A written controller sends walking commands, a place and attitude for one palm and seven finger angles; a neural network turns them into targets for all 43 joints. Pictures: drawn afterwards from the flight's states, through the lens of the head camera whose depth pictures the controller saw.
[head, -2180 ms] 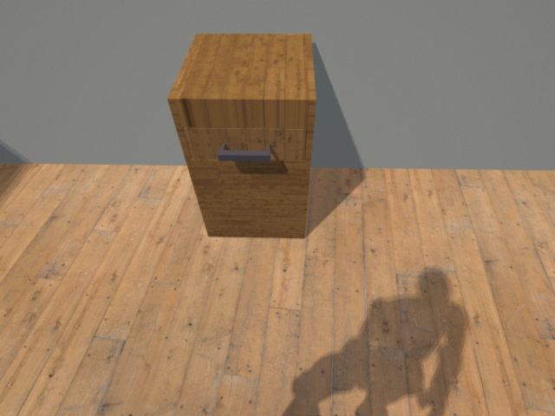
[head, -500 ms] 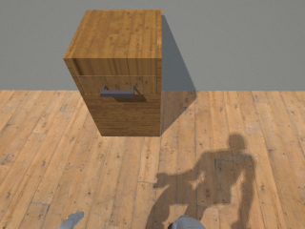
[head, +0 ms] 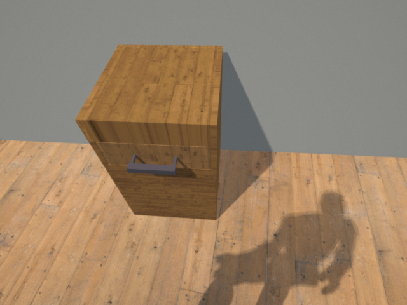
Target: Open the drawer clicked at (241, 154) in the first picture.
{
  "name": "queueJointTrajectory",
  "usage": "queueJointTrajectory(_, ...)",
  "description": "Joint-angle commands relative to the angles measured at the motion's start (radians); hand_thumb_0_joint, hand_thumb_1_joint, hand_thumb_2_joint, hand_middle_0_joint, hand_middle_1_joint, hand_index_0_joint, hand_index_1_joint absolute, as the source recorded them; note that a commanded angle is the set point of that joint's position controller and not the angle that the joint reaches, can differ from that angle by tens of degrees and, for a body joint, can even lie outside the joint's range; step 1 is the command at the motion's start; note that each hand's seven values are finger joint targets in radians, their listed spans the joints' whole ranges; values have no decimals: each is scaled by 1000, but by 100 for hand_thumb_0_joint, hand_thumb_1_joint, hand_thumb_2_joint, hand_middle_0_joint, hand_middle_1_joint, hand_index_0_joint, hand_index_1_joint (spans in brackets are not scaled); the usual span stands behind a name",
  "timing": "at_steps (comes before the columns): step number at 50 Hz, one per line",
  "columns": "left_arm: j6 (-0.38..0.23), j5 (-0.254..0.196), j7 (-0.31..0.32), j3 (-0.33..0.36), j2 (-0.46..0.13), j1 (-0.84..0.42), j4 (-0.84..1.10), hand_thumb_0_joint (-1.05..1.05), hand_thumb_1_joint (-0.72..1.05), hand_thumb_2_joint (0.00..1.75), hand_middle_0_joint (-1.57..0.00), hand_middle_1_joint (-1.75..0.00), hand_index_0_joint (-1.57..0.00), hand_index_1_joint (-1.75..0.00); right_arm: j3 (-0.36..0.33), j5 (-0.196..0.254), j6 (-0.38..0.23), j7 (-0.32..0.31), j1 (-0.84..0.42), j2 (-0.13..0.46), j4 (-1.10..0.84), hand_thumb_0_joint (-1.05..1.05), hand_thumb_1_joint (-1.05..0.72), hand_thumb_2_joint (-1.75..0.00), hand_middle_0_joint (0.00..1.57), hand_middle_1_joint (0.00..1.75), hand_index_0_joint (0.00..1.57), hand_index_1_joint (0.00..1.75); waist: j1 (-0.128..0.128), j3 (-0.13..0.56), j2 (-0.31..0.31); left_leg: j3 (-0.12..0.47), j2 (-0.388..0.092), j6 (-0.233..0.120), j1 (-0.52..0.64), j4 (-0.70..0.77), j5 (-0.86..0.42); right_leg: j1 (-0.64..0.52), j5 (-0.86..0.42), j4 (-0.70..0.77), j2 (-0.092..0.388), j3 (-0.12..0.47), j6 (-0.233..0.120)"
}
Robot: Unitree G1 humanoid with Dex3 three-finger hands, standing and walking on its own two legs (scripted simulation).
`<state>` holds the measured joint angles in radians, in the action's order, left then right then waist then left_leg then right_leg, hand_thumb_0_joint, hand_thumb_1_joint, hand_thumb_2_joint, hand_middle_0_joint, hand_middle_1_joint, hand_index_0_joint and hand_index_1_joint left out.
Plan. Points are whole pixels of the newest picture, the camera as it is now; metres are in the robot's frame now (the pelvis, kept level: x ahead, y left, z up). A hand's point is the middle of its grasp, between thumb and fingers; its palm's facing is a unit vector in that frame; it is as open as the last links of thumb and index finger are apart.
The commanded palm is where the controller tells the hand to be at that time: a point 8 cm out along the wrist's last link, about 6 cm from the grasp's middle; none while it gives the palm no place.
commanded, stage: come to a stop and stand still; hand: left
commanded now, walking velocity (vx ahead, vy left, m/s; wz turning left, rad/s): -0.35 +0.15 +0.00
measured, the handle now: (153, 163) +0.57 +0.23 -0.22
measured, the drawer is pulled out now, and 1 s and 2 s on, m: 0.00 0.00 0.00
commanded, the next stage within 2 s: look again from close up in 1.50 s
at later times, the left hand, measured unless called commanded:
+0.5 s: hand out of the picture +0.06 +0.22 -0.17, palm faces +0.06 -0.96 -0.29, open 7.4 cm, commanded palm none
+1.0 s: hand out of the picture -0.03 +0.21 -0.16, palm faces -0.01 -0.98 -0.19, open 7.4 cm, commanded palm none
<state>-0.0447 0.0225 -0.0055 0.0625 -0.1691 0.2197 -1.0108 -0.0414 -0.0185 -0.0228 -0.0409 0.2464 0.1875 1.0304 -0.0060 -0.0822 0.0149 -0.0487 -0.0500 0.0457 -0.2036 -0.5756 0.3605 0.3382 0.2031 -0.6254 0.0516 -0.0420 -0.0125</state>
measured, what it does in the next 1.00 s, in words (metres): steps on the spot: left foot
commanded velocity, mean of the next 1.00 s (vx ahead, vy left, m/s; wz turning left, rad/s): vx -0.05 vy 0.03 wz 0.00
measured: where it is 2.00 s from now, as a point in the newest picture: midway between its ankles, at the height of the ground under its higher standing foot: outside the picture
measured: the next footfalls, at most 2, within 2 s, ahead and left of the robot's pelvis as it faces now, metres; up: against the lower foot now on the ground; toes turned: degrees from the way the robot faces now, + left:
left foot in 0.32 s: +0.07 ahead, +0.12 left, +0.00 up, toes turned -1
right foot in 1.66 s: -0.08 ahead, -0.06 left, +0.00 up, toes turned -6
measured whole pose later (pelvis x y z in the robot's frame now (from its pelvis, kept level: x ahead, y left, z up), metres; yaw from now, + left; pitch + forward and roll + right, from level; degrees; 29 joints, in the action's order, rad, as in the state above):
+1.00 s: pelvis -0.05 +0.04 +0.01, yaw -3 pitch -2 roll +0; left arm 0.03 0.02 0.02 0.02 -0.13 0.35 -1.01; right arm -0.02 -0.03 0.02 -0.02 0.38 0.18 0.99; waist 0.02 0.00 0.03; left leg -0.06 0.03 -0.06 -0.34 -0.54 0.20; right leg 0.28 0.30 -0.58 0.01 -0.03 -0.01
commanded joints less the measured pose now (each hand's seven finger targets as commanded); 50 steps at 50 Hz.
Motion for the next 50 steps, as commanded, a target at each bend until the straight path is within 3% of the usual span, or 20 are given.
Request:
queueJointTrajectory(1,15,1,25,21,-205,97,5,0,90,90,-20,-30,-20,-30,-30,23,32,6,78,65,-35,0,-90,-90,20,30,20,30,6,106,-162,-4,47,-23,-71,-196,195,-188,-832,227,296,226,-167)
queueJointTrajectory(3,25,1,44,28,-182,66,-8,0,90,90,-20,-30,-20,-30,-32,15,52,-2,38,68,-20,0,-90,-90,20,30,20,30,-13,44,-287,25,40,-18,-185,-286,214,-246,-1029,175,287,244,-197)
queueJointTrajectory(5,34,2,54,38,-185,84,-8,0,90,90,-20,-30,-20,-30,-32,17,56,0,-3,71,-34,0,-90,-90,20,30,20,30,-40,65,-241,45,58,-17,-245,-314,229,-336,-1102,170,301,237,-217)
queueJointTrajectory(12,47,0,54,53,-204,-24,32,0,90,90,-20,-30,-20,-30,-33,12,66,18,37,62,-46,0,-90,-90,20,30,20,30,3,180,-127,39,56,-10,-85,-26,-12,-310,-741,160,264,165,-165)
queueJointTrajectory(14,53,-9,52,44,-184,-47,34,0,90,90,-20,-30,-20,-30,-35,5,57,19,79,81,-35,0,-90,-90,20,30,20,30,31,172,-95,35,19,-23,78,172,-284,-191,-499,100,195,111,-94)
queueJointTrajectory(16,69,-13,49,18,-104,-19,50,0,90,90,-20,-30,-20,-30,-51,-10,47,13,71,189,-64,0,-90,-90,20,30,20,30,25,164,238,339,-302,-193,134,245,-810,20,324,-157,-12,-11,15)
queueJointTrajectory(17,80,-13,53,17,-106,-30,51,0,90,90,-20,-30,-20,-30,-46,-17,55,5,52,202,-72,0,-90,-90,20,30,20,30,39,135,192,307,-321,-275,14,253,-761,-17,438,-333,-48,65,3)
queueJointTrajectory(19,90,-5,43,21,-98,-33,46,0,90,90,-20,-30,-20,-30,-30,-20,48,-5,-15,160,-87,0,-90,-90,20,30,20,30,4,61,181,259,-254,-267,-40,260,-621,33,387,-399,-49,80,-1)
queueJointTrajectory(20,49,-38,75,-10,-129,147,-3,0,90,90,-20,-30,-20,-30,-54,8,19,3,-199,233,-157,0,-90,-90,20,30,20,30,-84,255,254,197,-287,-207,22,-36,-789,-16,286,-231,69,211,-23)
queueJointTrajectory(21,31,-19,71,-10,-149,208,-6,0,90,90,-20,-30,-20,-30,-32,11,28,22,-238,193,-210,0,-90,-90,20,30,20,30,-107,213,31,107,-189,-144,-2,-78,-558,-108,19,57,54,108,1)
queueJointTrajectory(22,18,-6,69,-2,-149,178,25,0,90,90,-20,-30,-20,-30,-20,6,32,34,-128,91,-206,0,-90,-90,20,30,20,30,-89,187,-241,24,-23,-84,-138,-228,-158,-185,-302,210,142,267,17)
queueJointTrajectory(23,7,0,73,5,-204,124,46,0,90,90,-20,-30,-20,-30,-13,3,39,36,-38,38,-205,0,-90,-90,20,30,20,30,-20,169,-459,35,74,-51,-284,-333,170,-221,-661,208,269,491,-79)
queueJointTrajectory(24,-5,6,78,-5,-188,111,69,0,90,90,-20,-30,-20,-30,-16,8,42,33,-1,66,-190,0,-90,-90,20,30,20,30,1,185,-271,92,44,-51,-272,-391,174,-254,-710,164,286,400,-174)
queueJointTrajectory(26,15,19,67,5,-236,5,119,0,90,90,-20,-30,-20,-30,-23,12,42,41,56,45,-183,0,-90,-90,20,30,20,30,74,151,5,-15,91,-43,-124,-155,74,-132,-582,46,163,206,-123)
queueJointTrajectory(27,21,10,69,4,-226,1,117,0,90,90,-20,-30,-20,-30,-15,12,38,39,65,48,-162,0,-90,-90,20,30,20,30,63,126,-126,-3,73,-47,-50,-27,-85,-43,-438,9,121,211,-89)
queueJointTrajectory(29,43,-6,65,-14,-138,36,121,0,90,90,-20,-30,-20,-30,-21,2,17,30,87,123,-166,0,-90,-90,20,30,20,30,40,89,2,177,-95,-107,-4,58,-377,62,16,-18,-17,89,-13)
queueJointTrajectory(31,66,-6,62,-27,-104,59,114,0,90,90,-20,-30,-20,-30,-19,-11,15,28,52,156,-176,0,-90,-90,20,30,20,30,20,-28,270,349,-202,-190,-171,297,-160,43,339,-181,-61,39,6)
queueJointTrajectory(38,51,0,36,-34,-61,193,57,0,90,90,-20,-30,-20,-30,-9,-3,16,25,4,110,-186,0,-90,-90,20,30,20,30,-37,29,36,216,-104,-168,-254,277,193,-143,100,63,-23,28,-13)
queueJointTrajectory(44,37,-3,39,-21,-113,74,91,0,90,90,-20,-30,-20,-30,-3,-6,35,26,140,63,-124,0,-90,-90,20,30,20,30,53,14,-189,81,32,-86,-20,39,21,174,488,353,109,222,-85)
queueJointTrajectory(50,45,-4,35,-23,-50,167,50,0,90,90,-20,-30,-20,-30,2,-13,16,20,142,91,-90,0,-90,-90,20,30,20,30,3,6,101,290,-105,-128,-206,376,300,-6,245,105,-38,33,-31)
